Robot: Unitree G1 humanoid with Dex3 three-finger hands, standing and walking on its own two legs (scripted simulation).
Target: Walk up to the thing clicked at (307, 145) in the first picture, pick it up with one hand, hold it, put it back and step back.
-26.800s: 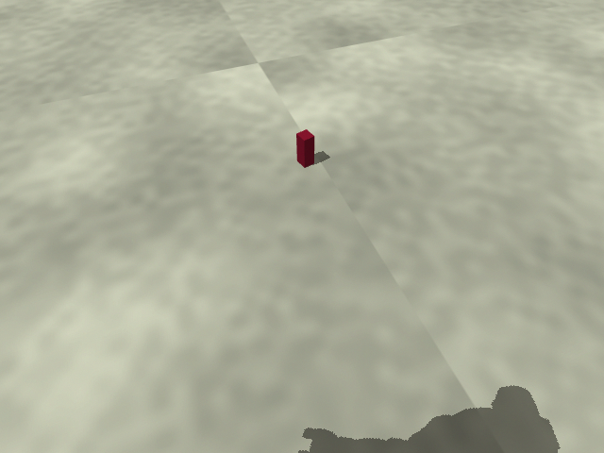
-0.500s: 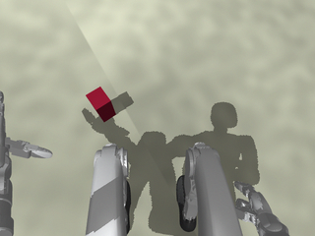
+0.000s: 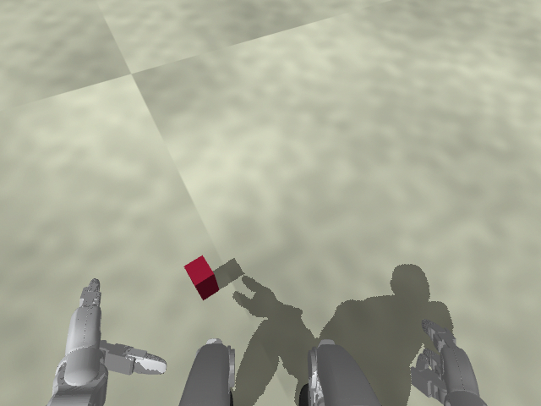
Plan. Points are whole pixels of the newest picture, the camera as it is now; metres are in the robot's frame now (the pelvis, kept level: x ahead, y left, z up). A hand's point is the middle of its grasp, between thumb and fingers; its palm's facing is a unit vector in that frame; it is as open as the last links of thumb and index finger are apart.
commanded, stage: home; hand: left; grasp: from the side
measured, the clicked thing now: (202, 279) +0.46 +0.20 -0.56
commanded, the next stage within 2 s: stand in 2.00 s
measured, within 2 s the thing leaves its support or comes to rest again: neither
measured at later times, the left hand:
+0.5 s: hand (121, 360) +0.19 +0.19 +0.02, palm faces +0.14 -0.95 -0.29, open 17.3 cm
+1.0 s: hand (128, 353) +0.19 +0.19 +0.02, palm faces +0.12 -0.95 -0.28, open 17.4 cm
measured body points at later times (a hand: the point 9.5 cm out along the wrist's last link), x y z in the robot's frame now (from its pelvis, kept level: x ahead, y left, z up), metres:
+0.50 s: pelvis +0.02 +0.01 +0.07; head +0.04 +0.01 +0.52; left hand +0.18 +0.24 +0.04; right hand +0.20 -0.22 +0.01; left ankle +0.03 +0.13 -0.61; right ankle +0.03 -0.13 -0.61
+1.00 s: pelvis +0.03 +0.00 +0.08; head +0.05 +0.01 +0.53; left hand +0.18 +0.24 +0.04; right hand +0.19 -0.23 +0.01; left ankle +0.03 +0.13 -0.61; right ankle +0.03 -0.13 -0.61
